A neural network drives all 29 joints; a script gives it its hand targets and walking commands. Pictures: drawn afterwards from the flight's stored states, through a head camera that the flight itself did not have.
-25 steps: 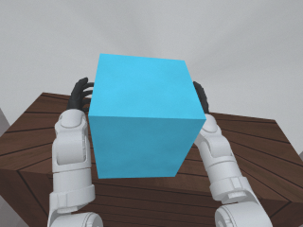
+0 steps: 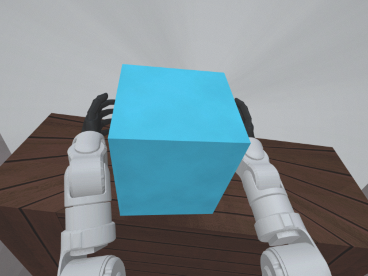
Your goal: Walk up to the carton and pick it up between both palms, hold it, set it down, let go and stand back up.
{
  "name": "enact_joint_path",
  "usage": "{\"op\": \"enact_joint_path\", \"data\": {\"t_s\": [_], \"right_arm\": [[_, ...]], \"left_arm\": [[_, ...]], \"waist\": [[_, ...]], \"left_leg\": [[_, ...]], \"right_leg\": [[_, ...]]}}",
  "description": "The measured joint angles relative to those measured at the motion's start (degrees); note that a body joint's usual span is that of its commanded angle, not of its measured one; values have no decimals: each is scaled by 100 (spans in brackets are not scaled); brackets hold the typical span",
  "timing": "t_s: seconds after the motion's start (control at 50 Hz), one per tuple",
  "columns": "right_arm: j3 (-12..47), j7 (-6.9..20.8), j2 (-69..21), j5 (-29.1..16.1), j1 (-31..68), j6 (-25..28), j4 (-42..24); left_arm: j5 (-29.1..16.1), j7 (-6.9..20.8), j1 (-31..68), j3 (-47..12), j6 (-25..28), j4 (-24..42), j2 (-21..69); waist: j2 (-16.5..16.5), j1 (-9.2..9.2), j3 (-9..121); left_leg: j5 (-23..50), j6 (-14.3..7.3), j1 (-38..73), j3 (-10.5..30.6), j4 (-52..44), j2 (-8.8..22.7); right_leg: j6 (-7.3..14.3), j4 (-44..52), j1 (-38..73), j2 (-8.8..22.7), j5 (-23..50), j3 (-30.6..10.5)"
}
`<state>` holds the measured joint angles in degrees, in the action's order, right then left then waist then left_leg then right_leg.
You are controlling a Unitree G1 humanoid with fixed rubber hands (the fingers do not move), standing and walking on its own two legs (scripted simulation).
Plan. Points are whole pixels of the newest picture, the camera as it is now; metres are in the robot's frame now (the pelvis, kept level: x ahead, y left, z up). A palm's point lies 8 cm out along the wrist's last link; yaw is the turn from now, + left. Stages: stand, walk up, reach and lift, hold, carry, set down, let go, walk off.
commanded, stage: hold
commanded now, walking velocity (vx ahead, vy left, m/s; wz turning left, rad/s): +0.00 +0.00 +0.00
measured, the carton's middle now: (171, 145) +0.37 +0.00 +0.15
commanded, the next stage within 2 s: none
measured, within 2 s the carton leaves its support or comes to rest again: neither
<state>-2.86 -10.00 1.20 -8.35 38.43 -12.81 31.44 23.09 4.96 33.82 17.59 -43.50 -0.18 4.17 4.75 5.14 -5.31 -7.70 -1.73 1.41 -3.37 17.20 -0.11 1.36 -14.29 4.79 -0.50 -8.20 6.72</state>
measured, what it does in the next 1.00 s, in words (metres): stands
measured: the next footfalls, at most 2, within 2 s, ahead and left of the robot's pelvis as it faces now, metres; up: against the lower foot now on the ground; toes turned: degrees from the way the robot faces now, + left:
none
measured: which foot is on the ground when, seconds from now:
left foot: down 0.00-1.00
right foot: down 0.00-1.00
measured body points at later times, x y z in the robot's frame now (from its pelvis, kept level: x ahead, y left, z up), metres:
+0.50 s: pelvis +0.00 +0.00 +0.00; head -0.04 +0.03 +0.45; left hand +0.37 +0.16 +0.20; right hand +0.38 -0.15 +0.19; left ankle +0.04 +0.10 -0.75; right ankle +0.01 -0.10 -0.75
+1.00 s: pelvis -0.01 +0.00 +0.00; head -0.04 +0.03 +0.45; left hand +0.37 +0.16 +0.20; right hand +0.37 -0.15 +0.18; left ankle +0.04 +0.10 -0.75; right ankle +0.01 -0.10 -0.75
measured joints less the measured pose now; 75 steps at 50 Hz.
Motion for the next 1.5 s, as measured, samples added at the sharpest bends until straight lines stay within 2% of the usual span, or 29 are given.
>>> {"op": "enact_joint_path", "data": {"t_s": [0.1,0.32,0.48,0.72,1.28,1.5], "right_arm": [[44,-15,22,-55,-18,-29,-44],[-213,58,-82,187,74,29,71],[-266,67,-84,265,171,16,223],[-5,-2,-20,-16,-19,14,-45],[-247,101,-76,207,141,63,203],[45,-35,6,-19,-55,-16,-92]], "left_arm": [[43,5,-45,-14,-30,77,25],[5,4,187,41,27,-174,-19],[51,22,300,137,51,-349,0],[21,21,-39,-19,3,66,-7],[58,-11,205,42,22,-218,-9],[-13,11,-50,-1,6,48,10]], "waist": [[2,-13,-49],[-93,-51,-68],[-22,-65,16],[2,-5,-56],[-29,-58,-33],[-20,7,-28]], "left_leg": [[-18,3,71,-7,18,5],[96,-25,-72,0,-53,-26],[75,-14,-23,-19,-83,-15],[-7,3,-1,9,25,0],[49,-8,-56,-12,-21,-9],[16,4,51,14,-23,-1]], "right_leg": [[2,-4,74,-4,-5,-8],[-1,-52,-118,29,40,6],[7,-42,-87,16,14,-17],[2,-14,7,0,-2,9],[7,-49,-92,12,16,-10],[5,15,51,-2,7,12]]}}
